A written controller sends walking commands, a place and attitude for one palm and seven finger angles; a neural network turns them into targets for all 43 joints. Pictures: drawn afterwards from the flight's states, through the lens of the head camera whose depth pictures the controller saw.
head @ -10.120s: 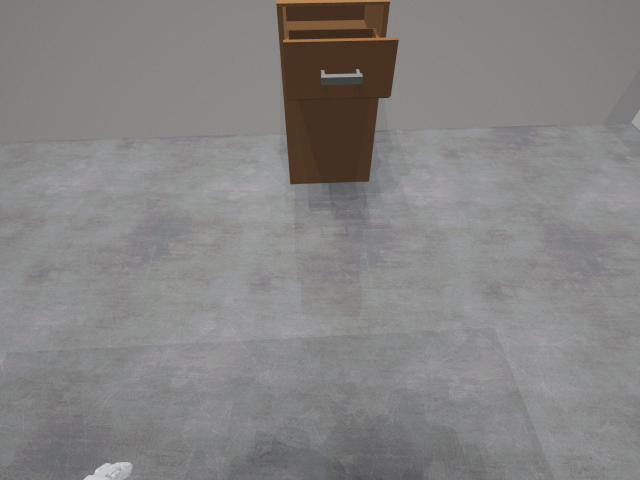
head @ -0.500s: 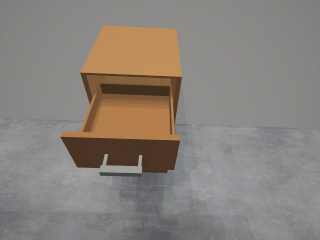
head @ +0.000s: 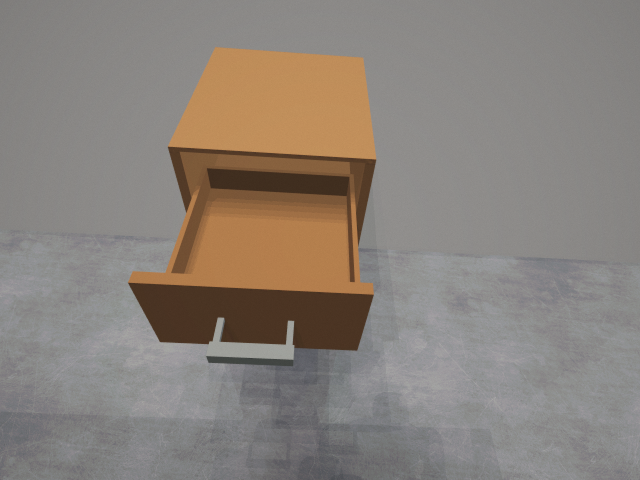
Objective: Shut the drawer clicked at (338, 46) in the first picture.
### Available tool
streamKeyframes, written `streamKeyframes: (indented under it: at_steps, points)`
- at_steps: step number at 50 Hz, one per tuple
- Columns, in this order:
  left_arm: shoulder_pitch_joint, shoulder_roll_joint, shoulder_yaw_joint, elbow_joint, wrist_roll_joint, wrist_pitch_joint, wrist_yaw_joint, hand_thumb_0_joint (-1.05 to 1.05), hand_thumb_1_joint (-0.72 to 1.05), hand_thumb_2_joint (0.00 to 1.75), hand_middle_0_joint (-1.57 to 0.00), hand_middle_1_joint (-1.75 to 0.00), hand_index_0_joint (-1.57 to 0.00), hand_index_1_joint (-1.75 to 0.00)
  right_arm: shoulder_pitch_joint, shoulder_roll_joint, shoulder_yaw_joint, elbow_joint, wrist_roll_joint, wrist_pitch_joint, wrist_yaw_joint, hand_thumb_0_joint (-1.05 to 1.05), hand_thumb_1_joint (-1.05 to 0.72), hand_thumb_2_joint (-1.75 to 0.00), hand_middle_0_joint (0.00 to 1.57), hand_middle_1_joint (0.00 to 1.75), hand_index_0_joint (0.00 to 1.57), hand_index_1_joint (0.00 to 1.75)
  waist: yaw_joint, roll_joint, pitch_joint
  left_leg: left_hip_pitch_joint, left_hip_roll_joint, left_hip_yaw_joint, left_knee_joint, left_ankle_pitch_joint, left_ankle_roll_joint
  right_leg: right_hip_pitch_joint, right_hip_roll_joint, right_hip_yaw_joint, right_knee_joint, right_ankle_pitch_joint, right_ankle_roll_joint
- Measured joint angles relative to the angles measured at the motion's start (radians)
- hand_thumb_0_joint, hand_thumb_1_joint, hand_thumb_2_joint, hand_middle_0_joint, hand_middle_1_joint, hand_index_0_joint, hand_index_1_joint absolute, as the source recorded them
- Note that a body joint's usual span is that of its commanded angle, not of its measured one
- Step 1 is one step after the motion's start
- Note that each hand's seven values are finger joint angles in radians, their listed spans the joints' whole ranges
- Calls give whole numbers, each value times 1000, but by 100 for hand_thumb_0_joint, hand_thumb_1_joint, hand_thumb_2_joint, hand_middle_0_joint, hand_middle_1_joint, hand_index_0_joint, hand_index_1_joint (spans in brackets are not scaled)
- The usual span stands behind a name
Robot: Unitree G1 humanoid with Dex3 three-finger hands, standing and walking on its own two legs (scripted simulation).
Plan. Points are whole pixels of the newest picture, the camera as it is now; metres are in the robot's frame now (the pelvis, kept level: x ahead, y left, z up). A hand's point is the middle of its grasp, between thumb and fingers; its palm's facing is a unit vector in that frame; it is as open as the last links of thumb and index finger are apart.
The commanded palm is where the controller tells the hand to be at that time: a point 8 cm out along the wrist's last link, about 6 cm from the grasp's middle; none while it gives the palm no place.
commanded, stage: look again from close up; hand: left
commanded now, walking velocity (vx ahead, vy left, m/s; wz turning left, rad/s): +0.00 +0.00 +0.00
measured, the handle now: (253, 340) +0.33 +0.12 -0.08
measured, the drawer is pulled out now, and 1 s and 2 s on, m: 0.30 0.30 0.30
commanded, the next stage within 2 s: raise the hand and make a fist in 0.52 s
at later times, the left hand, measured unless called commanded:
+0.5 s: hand out of the picture +0.00 +0.16 -0.18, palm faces +0.01 -0.99 -0.17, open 7.3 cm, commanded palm none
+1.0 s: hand (247, 454) +0.16 +0.10 -0.04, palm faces -0.02 -1.00 +0.06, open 6.1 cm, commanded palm +0.11 +0.18 -0.05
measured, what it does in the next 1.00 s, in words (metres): lowers itself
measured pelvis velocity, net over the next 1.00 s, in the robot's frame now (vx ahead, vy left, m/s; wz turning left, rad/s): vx -0.02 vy -0.04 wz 0.02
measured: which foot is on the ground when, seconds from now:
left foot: down 0.00-1.00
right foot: down 0.00-1.00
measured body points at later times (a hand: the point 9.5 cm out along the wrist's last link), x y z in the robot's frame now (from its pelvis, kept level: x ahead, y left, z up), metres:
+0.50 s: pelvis +0.01 +0.00 +0.00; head +0.02 +0.01 +0.45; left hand +0.00 +0.21 -0.16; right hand +0.00 -0.22 -0.16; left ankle +0.03 +0.04 -0.74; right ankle -0.04 -0.13 -0.74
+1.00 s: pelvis -0.02 -0.04 -0.08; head -0.01 -0.03 +0.37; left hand +0.16 +0.15 -0.04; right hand +0.19 -0.29 -0.11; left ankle +0.03 +0.04 -0.74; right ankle +0.00 -0.11 -0.74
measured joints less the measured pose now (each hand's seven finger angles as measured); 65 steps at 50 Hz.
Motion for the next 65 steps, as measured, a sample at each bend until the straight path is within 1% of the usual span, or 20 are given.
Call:
streamKeyframes:
  at_steps: [17,32,33,34,35,37,40,43,45,46,47,48,50,52,54,56,58,61,63,65]
  points:
    - [-48,18,7,-19,-5,0,2,0,91,90,-19,-30,-20,-30,25,16,6,22,0,-4,0,1,-92,-90,19,30,20,30,-13,6,3,24,-5,4,-12,-12,0,23,-4,6,-12,-11,2]
    - [-40,7,1,-9,-2,-3,8,0,91,90,-19,-30,-20,-30,29,14,9,19,-1,-3,-1,1,-92,-90,20,30,20,30,-16,15,2,22,0,4,-1,-19,-6,26,1,5,-11,-14,-1]
    - [9,7,12,-168,-39,54,8,0,91,90,-19,-30,-20,-30,47,8,10,-33,6,-7,-1,1,-92,-90,20,30,20,30,-25,15,7,4,0,-2,18,-23,-8,10,0,-1,7,-19,-2]
    - [73,22,23,-359,-52,89,34,2,94,90,-20,-30,-21,-30,71,1,16,-83,13,-47,-9,1,-93,-90,20,30,20,30,-20,7,6,-5,-2,3,25,-25,-12,-21,-1,8,56,-32,-13]
    - [131,44,26,-527,-72,77,60,3,96,90,-21,-30,-21,-31,93,-8,17,-123,19,-100,-12,2,-93,-90,20,30,21,30,-18,0,-5,-13,-6,9,23,-24,-19,-63,-3,20,129,-55,-20]
    - [183,83,19,-779,-117,34,94,5,98,90,-22,-32,-23,-32,115,-35,14,-197,32,-188,-10,2,-93,-90,20,30,21,30,-30,2,-23,-38,-20,3,37,-21,-30,-137,-4,26,240,-84,-26]
    - [134,93,28,-982,-156,-94,74,4,98,90,-24,-35,-25,-35,91,-90,1,-307,24,-250,4,2,-93,-90,20,30,20,30,-62,23,-45,-151,-37,-14,172,-61,-32,-239,5,12,245,-93,-39]
    - [53,41,52,-1014,-205,-281,-25,3,96,90,-28,-39,-29,-40,24,-134,-24,-383,13,-248,18,1,-92,-90,20,30,21,30,-74,56,-113,-320,-13,-17,365,-139,-43,-394,24,0,395,-95,-58]
    - [38,10,56,-1018,-241,-417,-125,2,95,90,-31,-43,-32,-43,-26,-133,-41,-430,16,-236,28,1,-92,-90,20,30,20,30,-66,48,-160,-428,12,-7,481,-188,-54,-499,45,2,496,-135,-68]
    - [40,-1,53,-1020,-246,-472,-168,2,94,90,-33,-45,-34,-45,-48,-129,-49,-460,19,-228,33,1,-92,-90,20,30,20,30,-62,41,-172,-473,24,-5,533,-209,-52,-541,54,1,542,-154,-74]
    - [50,-7,47,-1027,-243,-503,-201,1,94,90,-34,-47,-35,-47,-68,-125,-55,-495,22,-217,37,1,-92,-90,20,30,20,30,-58,33,-179,-510,33,-3,581,-228,-45,-577,62,-1,584,-170,-82]
    - [66,-9,40,-1038,-235,-511,-222,1,93,90,-36,-49,-37,-49,-84,-122,-58,-532,27,-204,37,1,-91,-90,20,30,20,30,-53,24,-181,-539,40,-3,621,-245,-38,-606,67,-4,621,-186,-88]
    - [116,-1,25,-1068,-219,-476,-232,1,92,90,-40,-53,-42,-53,-109,-116,-59,-600,34,-173,32,1,-91,-90,19,30,20,30,-40,12,-181,-581,47,-8,680,-270,-40,-644,73,-14,676,-212,-99]
    - [176,16,18,-1105,-209,-422,-207,1,92,90,-45,-57,-46,-57,-123,-108,-55,-652,35,-147,21,1,-91,-90,19,30,20,30,-24,9,-181,-605,53,-21,717,-288,-51,-662,78,-28,704,-230,-109]
    - [237,32,27,-1144,-209,-400,-168,1,91,90,-49,-61,-50,-62,-127,-93,-49,-684,33,-134,11,1,-91,-90,19,30,20,30,-6,15,-182,-619,58,-39,738,-300,-61,-667,84,-47,711,-239,-118]
    - [283,48,47,-1185,-215,-424,-137,2,91,90,-53,-66,-54,-66,-124,-78,-36,-694,28,-136,4,1,-91,-90,19,30,20,30,11,24,-188,-637,64,-60,753,-308,-71,-674,91,-67,709,-244,-124]
    - [299,59,67,-1218,-229,-478,-136,2,91,90,-57,-70,-58,-70,-123,-67,-19,-684,23,-150,4,1,-91,-90,19,30,20,30,22,37,-192,-659,67,-81,769,-314,-80,-685,96,-87,710,-248,-129]
    - [270,62,81,-1240,-256,-537,-194,2,91,90,-62,-76,-63,-77,-124,-56,11,-652,25,-169,7,1,-91,-90,19,30,20,30,29,59,-188,-692,69,-102,789,-319,-89,-707,100,-108,717,-253,-129]
    - [237,64,80,-1240,-267,-523,-250,2,91,90,-66,-81,-67,-81,-117,-47,27,-633,33,-168,5,1,-91,-90,20,30,20,30,29,66,-182,-701,70,-105,792,-320,-93,-717,101,-111,721,-256,-127]
    - [211,68,78,-1236,-272,-473,-294,1,91,90,-70,-85,-71,-85,-103,-37,35,-616,41,-156,-1,1,-91,-90,20,30,21,30,24,69,-174,-694,70,-102,784,-319,-96,-713,101,-107,717,-256,-126]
